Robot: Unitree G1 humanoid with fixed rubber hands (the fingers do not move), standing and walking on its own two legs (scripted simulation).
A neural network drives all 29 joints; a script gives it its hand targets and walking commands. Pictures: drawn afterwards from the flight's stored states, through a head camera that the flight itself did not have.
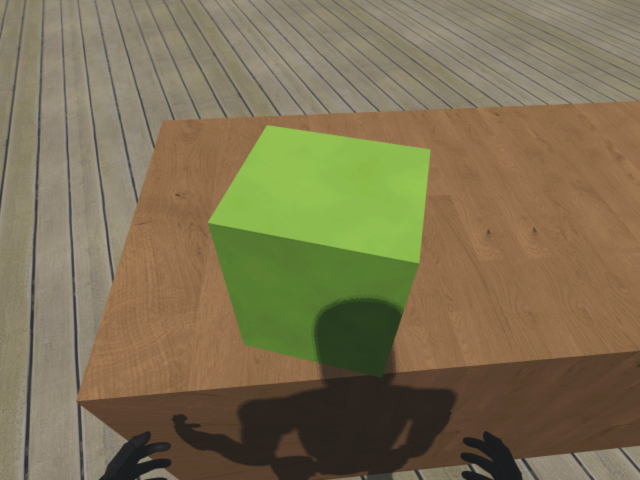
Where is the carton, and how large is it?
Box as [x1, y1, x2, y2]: [208, 125, 430, 377]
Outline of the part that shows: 267,125 208,221 212,239 243,342 246,345 381,377 418,265 430,149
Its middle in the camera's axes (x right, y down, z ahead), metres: +0.01 +0.02 +0.52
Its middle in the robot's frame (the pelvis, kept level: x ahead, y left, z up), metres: +0.41 +0.01 +0.06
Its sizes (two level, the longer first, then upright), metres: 0.206 0.179 0.260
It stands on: a pedestal, 0.71 m high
